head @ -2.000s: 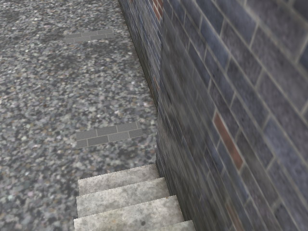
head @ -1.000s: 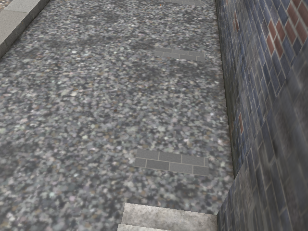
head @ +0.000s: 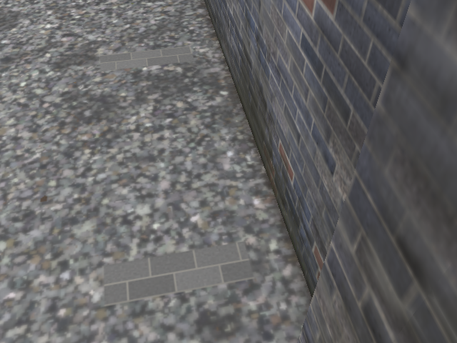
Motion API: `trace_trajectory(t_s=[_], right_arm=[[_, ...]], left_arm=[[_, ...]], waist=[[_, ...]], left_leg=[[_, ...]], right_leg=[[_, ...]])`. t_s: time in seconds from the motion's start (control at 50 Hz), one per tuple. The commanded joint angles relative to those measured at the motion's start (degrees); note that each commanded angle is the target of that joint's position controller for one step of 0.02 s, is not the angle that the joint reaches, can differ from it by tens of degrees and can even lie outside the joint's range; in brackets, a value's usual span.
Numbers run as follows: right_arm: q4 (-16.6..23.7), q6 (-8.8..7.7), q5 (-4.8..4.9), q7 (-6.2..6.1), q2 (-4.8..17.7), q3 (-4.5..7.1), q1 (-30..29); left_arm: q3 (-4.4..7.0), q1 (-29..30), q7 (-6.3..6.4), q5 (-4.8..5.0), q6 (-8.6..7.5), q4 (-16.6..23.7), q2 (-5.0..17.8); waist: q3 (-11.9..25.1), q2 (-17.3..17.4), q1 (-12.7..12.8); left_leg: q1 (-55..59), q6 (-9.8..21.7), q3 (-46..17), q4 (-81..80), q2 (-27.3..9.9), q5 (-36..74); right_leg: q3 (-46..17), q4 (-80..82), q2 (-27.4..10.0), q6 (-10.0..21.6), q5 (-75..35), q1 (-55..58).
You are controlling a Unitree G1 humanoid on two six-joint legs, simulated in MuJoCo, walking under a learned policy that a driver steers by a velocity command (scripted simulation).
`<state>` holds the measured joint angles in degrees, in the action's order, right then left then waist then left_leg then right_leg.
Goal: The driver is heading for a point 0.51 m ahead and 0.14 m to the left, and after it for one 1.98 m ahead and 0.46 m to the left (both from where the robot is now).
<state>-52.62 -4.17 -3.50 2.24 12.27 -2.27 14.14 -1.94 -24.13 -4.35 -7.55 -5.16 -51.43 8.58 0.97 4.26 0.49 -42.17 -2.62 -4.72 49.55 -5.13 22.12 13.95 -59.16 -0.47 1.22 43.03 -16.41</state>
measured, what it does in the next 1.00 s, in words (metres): goes down, turning left: left foot 0.20 m lower, then right foot 0.19 m lower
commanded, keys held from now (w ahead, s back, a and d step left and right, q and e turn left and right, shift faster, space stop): w+q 0.48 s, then q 0.16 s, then no key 0.02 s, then e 0.34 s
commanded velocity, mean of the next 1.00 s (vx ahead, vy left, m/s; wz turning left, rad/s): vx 0.34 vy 0.00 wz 0.35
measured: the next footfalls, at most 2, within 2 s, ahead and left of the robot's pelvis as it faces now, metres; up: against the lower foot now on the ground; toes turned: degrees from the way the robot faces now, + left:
left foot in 0.14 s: +0.15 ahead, +0.11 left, -0.20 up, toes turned +8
right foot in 0.54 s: +0.42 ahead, +0.02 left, -0.39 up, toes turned +20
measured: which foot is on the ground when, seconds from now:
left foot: up 0.00-0.12, down 0.14-0.52, up 0.54-0.94, down 0.96-1.00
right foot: down 0.00-0.14, up 0.16-0.52, down 0.54-0.96, up 0.98-1.00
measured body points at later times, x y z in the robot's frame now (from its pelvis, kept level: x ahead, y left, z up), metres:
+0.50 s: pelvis +0.29 +0.09 -0.24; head +0.29 +0.09 +0.21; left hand +0.40 +0.31 -0.35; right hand +0.20 -0.14 -0.37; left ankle +0.11 +0.10 -0.84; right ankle +0.41 -0.02 -0.94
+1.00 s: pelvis +0.52 +0.23 -0.48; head +0.54 +0.24 -0.03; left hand +0.32 +0.36 -0.62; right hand +0.80 +0.11 -0.58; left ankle +0.58 +0.38 -1.22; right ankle +0.42 +0.01 -0.98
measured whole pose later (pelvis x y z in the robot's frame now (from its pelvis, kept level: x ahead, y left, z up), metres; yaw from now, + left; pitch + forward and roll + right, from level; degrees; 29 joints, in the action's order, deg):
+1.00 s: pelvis +0.52 +0.23 -0.48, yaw +21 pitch +1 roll -5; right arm -45.4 -2.1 1.2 3.1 14.1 0.3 2.2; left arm 0.2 -33.2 0.2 1.0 -3.2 -57.2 8.3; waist -0.6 4.3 8.9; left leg -21.7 1.2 -0.5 20.9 -6.5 9.2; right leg -3.5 -96.7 4.5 -0.7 51.0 -22.9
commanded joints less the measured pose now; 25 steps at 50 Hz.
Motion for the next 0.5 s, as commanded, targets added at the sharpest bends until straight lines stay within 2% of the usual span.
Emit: trace_trajectory(t_s=[0.02, 0.04, 0.06, 0.08, 0.1, 0.12, 0.14, 0.16, 0.18, 0.2, 0.22, 0.24, 0.26, 0.28, 0.3, 0.32, 0.34, 0.36, 0.38, 0.4, 0.42, 0.44, 0.46, 0.48, 0.5], right_arm=[[1.2, 0.6, -0.57, 0.03, 7.54, 3.54, 6.58], [1.15, 0.89, -1.08, 0.14, 7.1, 3.87, 4.94], [2.58, 0.72, -1.3, -0.14, 6.68, 4.0, 2.93], [1.63, 0.82, -1.38, -0.47, 5.87, 4.4, 5.54], [-0.73, 0.4, -0.65, -1.11, 7.65, 5.52, 12.94], [-4.45, -0.77, 0.78, -1.6, 10.04, 6.89, 22.53], [-7.66, -0.95, 0.45, -1.9, 10.26, 7.04, 28.52], [-11.32, -1.57, -0.69, -2.5, 17.02, 8.54, 38.84], [-10.16, -3.21, 1.15, -2.35, 21.84, 8.32, 42.42], [-11.34, -5.3, 1.3, -2.64, 18.8, 7.88, 45.11], [-12.65, -4.86, 0.8, -2.36, 14.67, 6.79, 40.05], [-11.92, -3.56, 0.45, -1.13, 10.37, 4.86, 33.07], [-12.59, -1.7, -2.29, 0.45, 4.25, 2.66, 27.21], [-10.18, -0.91, -1.99, 0.36, 2.02, 0.82, 20.09], [-6.49, -1.79, -0.23, -0.62, -0.52, -0.45, 13.8], [-7.68, -3.19, -0.28, -1.46, 1.85, -0.95, 15.45], [-10.76, -4.36, -1.55, -2.28, 6.9, -0.57, 20.32], [-11.99, -5.15, -0.31, -4.05, 4.92, -1.37, 25.56], [-14.28, -5.71, 0.73, -4.7, 6.33, -1.36, 30.96], [-12.19, -5.39, 0.48, -4.51, 5.44, -1.34, 27.67], [-9.25, -4.7, -0.77, -2.97, 7.9, -1.22, 22.82], [-7.3, -4.33, -2.05, -1.08, 11.45, -0.34, 17.62], [-6.38, -4.17, -1.9, 0.26, 10.58, -0.02, 17.25], [-6.7, -3.79, -1.91, 1.13, 9.16, 0.2, 18.96], [-4.8, -4.17, -0.27, 0.96, 11.66, 1.8, 20.56]], left_arm=[[1.8, 7.24, 0.48, -0.57, -0.6, 4.99, 7.24], [1.83, 3.8, 1.74, -0.99, -0.58, 2.27, 7.0], [2.34, 2.51, 2.7, -0.28, -0.08, 2.27, 8.21], [3.45, 3.83, 2.74, 0.07, 0.68, 1.68, 11.2], [5.16, 5.05, 2.19, 0.25, 1.05, 1.48, 14.18], [6.51, 8.27, 1.48, 0.07, 1.49, 2.37, 16.52], [6.67, 11.1, 0.77, 0.61, 2.4, 1.55, 16.41], [6.72, 8.29, -1.1, 1.3, 2.05, 1.99, 13.38], [5.13, 4.82, -3.53, 2.25, 1.46, 5.02, 6.55], [5.38, 18.99, -3.0, 4.16, 0.47, 10.83, 6.82], [5.2, 23.66, -2.0, 4.29, -0.99, 14.05, 5.51], [4.33, 19.27, -1.59, 5.0, -1.69, 13.88, 4.07], [3.36, 12.87, -0.57, 4.81, -1.67, 10.92, 2.35], [2.98, 8.18, -0.34, 3.95, -1.44, 8.08, 2.65], [3.0, 9.34, -1.24, 3.03, -0.07, 6.72, 3.15], [2.59, 12.37, -2.54, 3.43, 1.14, 7.36, 2.23], [0.93, 12.38, -4.05, 3.98, 1.48, 8.24, -0.3], [1.15, 11.36, -4.51, 1.65, 1.1, 7.37, 2.76], [1.77, 13.72, -3.96, 0.72, 1.12, 7.88, 4.88], [1.89, 16.76, -2.99, 1.46, 0.37, 9.18, 8.05], [1.44, 18.39, -2.97, 1.51, 0.31, 10.63, 6.1], [1.47, 15.72, -2.97, 0.81, 0.79, 11.04, 5.61], [1.48, 15.04, -2.94, 0.37, 1.63, 11.34, 5.44], [1.74, 15.36, -2.53, 0.69, 1.93, 10.94, 6.37], [2.23, 11.39, -1.62, 2.74, 1.17, 9.85, 9.16]], waist=[[-7.26, -4.57, -4.76], [-6.86, -4.67, -2.8], [-8.31, -5.9, -1.05], [-9.24, -5.26, -2.11], [-7.63, -3.88, -4.22], [-3.9, -1.35, -7.09], [-5.29, 2.26, -9.69], [-1.67, 18.48, -11.38], [9.95, 19.17, -7.83], [9.73, 8.86, -13.1], [3.61, 0.34, -11.56], [0.02, -4.96, -5.89], [-4.13, -5.36, 0.18], [-8.18, -6.58, 4.13], [-5.8, -6.14, 4.43], [-4.63, -4.92, 3.61], [-1.98, -1.61, 3.95], [-1.69, -5.56, 0.79], [-2.27, -4.07, -1.72], [-1.62, -7.14, -2.61], [-0.62, -2.04, -1.44], [-1.86, 3.85, 1.8], [-3.43, 3.06, 2.17], [-5.75, -0.7, 1.13], [-6.59, -7.7, -0.29]], left_leg=[[11.82, 1.19, 1.42, 2.19, -1.77, -2.05], [6.89, 1.82, 0.98, 1.19, -2.81, -3.86], [4.73, 1.8, 1.94, -0.7, -2.45, -12.19], [9.82, 1.42, 4.34, -2.17, -1.21, -17.07], [20.44, 1.03, 9.56, -3.94, 2.96, -19.72], [29.76, 0.32, 13.98, -7.12, 6.45, -21.62], [35.0, 1.66, 12.81, -27.84, 5.52, -17.39], [47.98, 7.55, 8.76, -30.05, 5.31, 14.58], [72.58, 19.56, -8.96, -7.21, -4.42, 57.51], [73.45, 19.43, -15.78, -6.63, -7.9, 60.89], [67.23, 19.12, -21.85, -6.01, -10.08, 36.59], [56.13, 19.33, -25.28, -5.72, -12.42, 18.66], [41.2, 18.56, -25.59, -9.3, -13.15, 6.64], [24.01, 16.47, -21.86, -13.44, -10.19, 0.09], [11.34, 15.48, -14.6, -15.67, -4.6, -6.85], [2.45, 13.89, -11.61, -13.64, 0.31, -11.0], [-0.37, 11.55, -12.08, -9.36, 3.48, -12.24], [4.96, 8.33, -9.85, -2.56, 7.24, -24.56], [10.81, 7.96, -11.87, 2.4, 7.21, -26.4], [4.76, 8.41, -7.29, 5.75, 10.3, -35.06], [-5.93, 10.81, -6.72, 2.97, 10.78, -39.23], [-7.9, 14.77, -12.33, 4.04, 8.6, -38.54], [-0.09, 18.01, -17.88, 5.95, 6.08, -33.17], [9.01, 19.17, -23.51, 10.85, 5.18, -29.34], [19.0, 16.47, -21.12, 17.58, 7.87, -25.4]], right_leg=[[-10.66, 12.4, -17.67, 5.42, -31.54, -12.74], [-10.27, 8.85, -18.82, 3.31, -32.15, -5.1], [-11.61, 7.09, -19.18, 2.97, -36.06, -0.61], [-10.73, 3.15, -19.73, 1.52, -40.28, -2.1], [-5.88, -5.34, -15.72, -0.1, -47.26, -4.23], [-4.34, -16.99, -14.06, 0.03, -52.02, -5.03], [-4.45, -33.76, -11.62, 0.19, -39.81, -7.2], [-2.46, -63.64, 2.3, -1.45, -8.13, -14.78], [-7.17, -80.43, 7.86, -4.49, 5.3, -40.09], [-10.85, -78.87, 6.88, -4.16, 5.79, -52.2], [-17.95, -67.71, 3.85, -1.25, -1.72, -61.32], [-21.88, -56.97, -0.68, 0.22, -8.22, -61.05], [-25.92, -48.95, -5.44, 2.4, -18.27, -58.08], [-23.95, -37.75, -7.46, 3.04, -27.92, -49.71], [-20.85, -19.21, -7.36, 1.7, -43.34, -34.86], [-17.88, -15.22, -5.91, -0.96, -51.6, -23.01], [-15.58, -22.23, -3.81, -2.89, -57.44, -17.93], [-18.26, -12.23, -3.27, -3.09, -64.43, -20.83], [-16.69, -10.89, -1.6, -3.76, -61.59, -25.26], [-15.18, 4.51, -0.08, -3.61, -71.63, -13.85], [-11.82, 7.04, 2.39, -3.89, -67.65, 2.91], [-11.02, 3.69, 3.13, -3.36, -57.8, 6.67], [-13.52, 7.88, 2.29, -3.07, -48.75, 2.38], [-16.82, 17.41, 0.97, -1.67, -46.05, -2.87], [-16.53, 32.95, 1.5, -0.62, -50.5, -1.93]])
